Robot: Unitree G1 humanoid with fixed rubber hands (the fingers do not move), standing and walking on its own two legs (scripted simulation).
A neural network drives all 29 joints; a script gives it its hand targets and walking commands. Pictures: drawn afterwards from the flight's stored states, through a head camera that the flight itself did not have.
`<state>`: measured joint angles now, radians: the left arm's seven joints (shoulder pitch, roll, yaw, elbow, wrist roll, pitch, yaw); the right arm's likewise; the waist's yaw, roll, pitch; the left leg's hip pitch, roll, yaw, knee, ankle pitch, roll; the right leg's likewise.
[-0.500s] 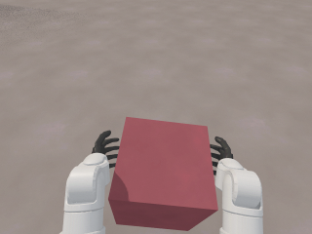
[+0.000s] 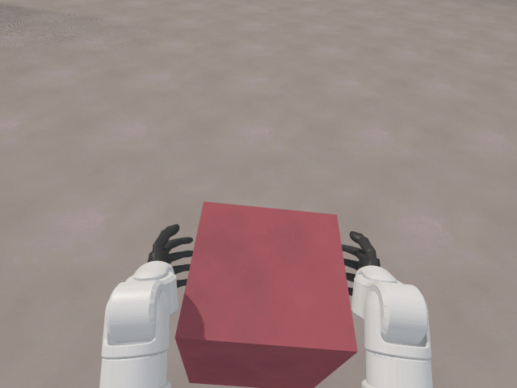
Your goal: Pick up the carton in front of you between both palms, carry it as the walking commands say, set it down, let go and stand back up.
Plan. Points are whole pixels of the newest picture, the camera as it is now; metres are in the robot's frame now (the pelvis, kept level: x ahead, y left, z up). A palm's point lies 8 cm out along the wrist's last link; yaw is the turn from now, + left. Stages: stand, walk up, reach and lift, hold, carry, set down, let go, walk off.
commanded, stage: carry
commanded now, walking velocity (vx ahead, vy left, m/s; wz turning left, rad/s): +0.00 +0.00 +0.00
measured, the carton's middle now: (260, 302) +0.29 +0.01 -0.01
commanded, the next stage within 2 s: hold in 1.26 s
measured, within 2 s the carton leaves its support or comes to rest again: neither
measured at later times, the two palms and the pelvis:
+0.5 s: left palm (152, 316) +0.23 +0.15 +0.06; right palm (366, 321) +0.23 -0.14 +0.06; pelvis -0.04 +0.01 -0.01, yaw +0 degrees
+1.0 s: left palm (149, 339) +0.21 +0.16 +0.03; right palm (361, 344) +0.21 -0.14 +0.03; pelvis -0.08 +0.01 -0.01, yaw +1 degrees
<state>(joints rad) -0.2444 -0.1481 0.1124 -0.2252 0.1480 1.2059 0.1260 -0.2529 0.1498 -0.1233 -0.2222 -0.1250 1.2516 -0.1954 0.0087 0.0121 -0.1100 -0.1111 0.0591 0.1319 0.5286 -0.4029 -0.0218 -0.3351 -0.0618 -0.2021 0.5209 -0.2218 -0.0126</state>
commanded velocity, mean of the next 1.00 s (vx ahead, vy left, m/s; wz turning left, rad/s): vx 0.00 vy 0.00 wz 0.00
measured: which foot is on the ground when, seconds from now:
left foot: down 0.00-1.00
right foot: down 0.00-1.00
